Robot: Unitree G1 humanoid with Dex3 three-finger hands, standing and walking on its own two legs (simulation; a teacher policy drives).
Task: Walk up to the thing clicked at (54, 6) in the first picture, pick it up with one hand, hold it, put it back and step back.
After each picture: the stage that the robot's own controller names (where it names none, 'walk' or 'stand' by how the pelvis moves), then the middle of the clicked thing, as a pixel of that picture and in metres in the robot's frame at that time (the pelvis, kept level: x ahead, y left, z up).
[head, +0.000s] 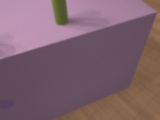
stand; out of the picture +0.76 +0.15 +0.13
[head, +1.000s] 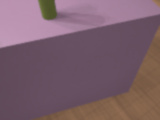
walk; out of the picture +0.69 +0.18 +0.17
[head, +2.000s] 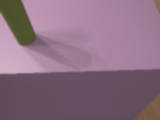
stand; (13, 10) +0.49 +0.25 +0.18
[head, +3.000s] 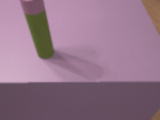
stand; (39, 29) +0.51 +0.20 +0.14
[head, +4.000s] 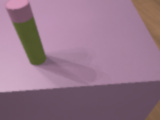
stand; (29, 35) +0.49 +0.23 +0.13
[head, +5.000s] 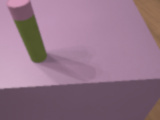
stand; (30, 33) +0.50 +0.22 +0.13
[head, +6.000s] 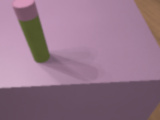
stand; (34, 34) +0.51 +0.22 +0.13
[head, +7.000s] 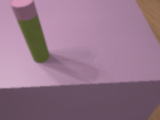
stand; (33, 33) +0.50 +0.21 +0.13
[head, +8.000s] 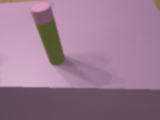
rise first; (49, 37) +0.50 +0.19 +0.13
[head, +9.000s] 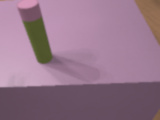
go down; (37, 34) +0.52 +0.19 +0.14
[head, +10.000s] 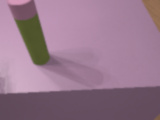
go down; (32, 34) +0.48 +0.18 +0.14
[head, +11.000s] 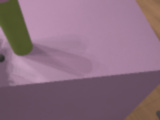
close in; (11, 20) +0.50 +0.19 +0.16
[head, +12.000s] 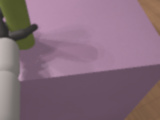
close; (15, 12) +0.52 +0.18 +0.17
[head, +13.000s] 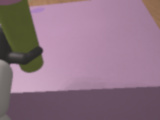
lift; (19, 29) +0.34 +0.17 +0.30
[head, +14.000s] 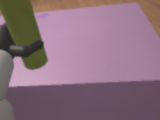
lift; (22, 23) +0.35 +0.17 +0.32
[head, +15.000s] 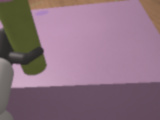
hold; (21, 29) +0.33 +0.17 +0.31
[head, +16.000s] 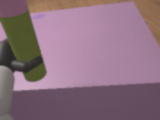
hold; (23, 40) +0.34 +0.18 +0.27
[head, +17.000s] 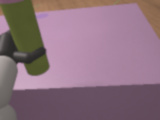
crouch; (25, 31) +0.35 +0.17 +0.29
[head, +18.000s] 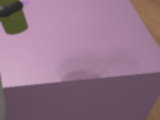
crouch; out of the picture +0.47 +0.20 +0.34
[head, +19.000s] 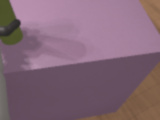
lower; out of the picture +0.53 +0.19 +0.19
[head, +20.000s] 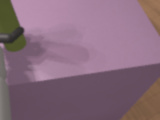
lower; (1, 12) +0.51 +0.20 +0.18
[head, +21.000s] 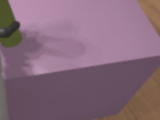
lower; out of the picture +0.52 +0.20 +0.19
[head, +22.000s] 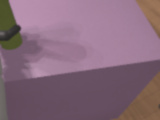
lower; out of the picture +0.52 +0.21 +0.19
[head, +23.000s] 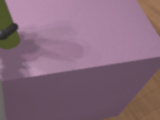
loosen; out of the picture +0.52 +0.21 +0.19
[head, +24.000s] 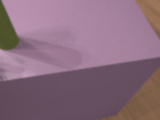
withdraw; out of the picture +0.51 +0.21 +0.18
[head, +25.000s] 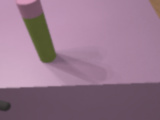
sink last; (39, 32) +0.49 +0.20 +0.15
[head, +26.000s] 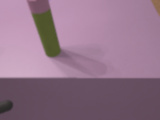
stand; (46, 28) +0.53 +0.19 +0.16
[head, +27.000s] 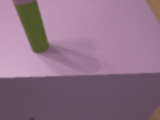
stand; (31, 21) +0.51 +0.20 +0.17
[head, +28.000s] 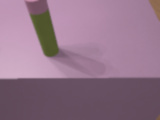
stand; (44, 28) +0.53 +0.19 +0.13
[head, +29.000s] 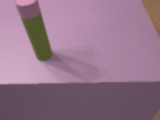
stand; (36, 32) +0.52 +0.20 +0.13
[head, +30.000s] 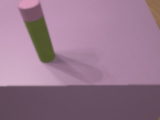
stand; (39, 34) +0.51 +0.20 +0.12
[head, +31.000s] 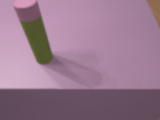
stand; (36, 34) +0.48 +0.20 +0.13
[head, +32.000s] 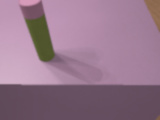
stand; (39, 32) +0.51 +0.19 +0.13
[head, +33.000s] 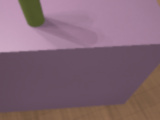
walk; out of the picture +0.59 +0.21 +0.15
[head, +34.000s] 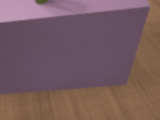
walk; out of the picture +0.82 +0.27 +0.15
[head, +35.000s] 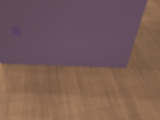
stand; out of the picture +1.13 +0.15 +0.15
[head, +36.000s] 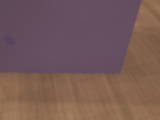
stand; out of the picture +1.10 +0.18 +0.13
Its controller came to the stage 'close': yes
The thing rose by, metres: 0.21
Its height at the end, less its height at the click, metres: +0.00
